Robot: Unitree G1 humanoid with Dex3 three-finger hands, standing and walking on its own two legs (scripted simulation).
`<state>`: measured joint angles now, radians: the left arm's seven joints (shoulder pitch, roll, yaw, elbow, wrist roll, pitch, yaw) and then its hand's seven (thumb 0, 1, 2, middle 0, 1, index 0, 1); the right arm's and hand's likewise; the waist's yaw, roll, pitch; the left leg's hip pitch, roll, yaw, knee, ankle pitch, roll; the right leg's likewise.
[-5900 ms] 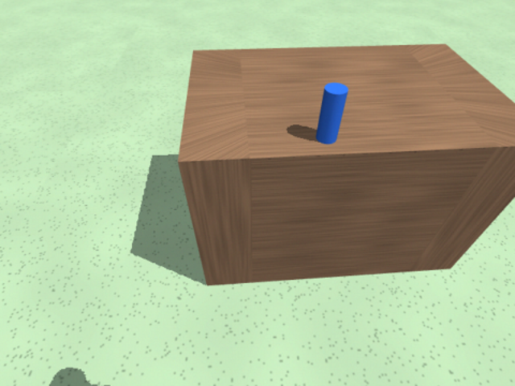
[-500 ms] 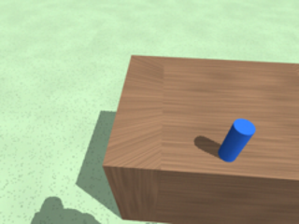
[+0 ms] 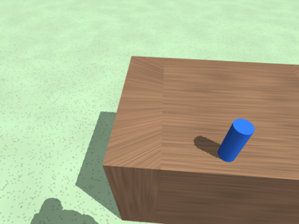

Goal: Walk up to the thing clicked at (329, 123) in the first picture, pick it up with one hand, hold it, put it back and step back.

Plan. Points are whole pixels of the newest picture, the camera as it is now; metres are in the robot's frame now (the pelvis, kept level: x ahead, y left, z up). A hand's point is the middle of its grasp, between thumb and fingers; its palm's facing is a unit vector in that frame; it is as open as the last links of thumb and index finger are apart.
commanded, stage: rise first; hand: right
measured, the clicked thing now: (234, 141) +0.39 -0.24 -0.01
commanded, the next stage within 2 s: go down in 1.70 s
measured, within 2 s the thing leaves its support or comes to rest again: neither
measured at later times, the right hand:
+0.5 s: hand out of the picture +0.16 -0.27 -0.09, palm faces +0.23 +0.90 -0.36, open 15.3 cm
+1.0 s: hand (277, 214) +0.18 -0.28 +0.01, palm faces +0.31 +0.88 -0.37, open 17.6 cm
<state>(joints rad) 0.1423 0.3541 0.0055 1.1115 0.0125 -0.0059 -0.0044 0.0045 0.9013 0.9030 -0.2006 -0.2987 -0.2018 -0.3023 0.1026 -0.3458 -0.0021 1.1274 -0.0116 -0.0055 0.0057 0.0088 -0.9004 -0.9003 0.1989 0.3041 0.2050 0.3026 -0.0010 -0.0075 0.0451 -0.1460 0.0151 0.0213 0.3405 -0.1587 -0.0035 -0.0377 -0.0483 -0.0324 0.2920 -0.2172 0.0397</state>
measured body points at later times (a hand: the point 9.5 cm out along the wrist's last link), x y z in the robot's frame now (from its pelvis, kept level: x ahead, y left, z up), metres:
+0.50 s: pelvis +0.00 -0.01 +0.00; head +0.02 +0.00 +0.44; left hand +0.16 +0.27 -0.11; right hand +0.14 -0.31 -0.06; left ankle +0.02 +0.12 -0.75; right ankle -0.04 -0.14 -0.75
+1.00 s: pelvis +0.01 -0.02 +0.00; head +0.01 +0.00 +0.45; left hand +0.17 +0.25 -0.09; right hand +0.16 -0.32 +0.03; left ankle +0.02 +0.12 -0.75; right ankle -0.04 -0.14 -0.75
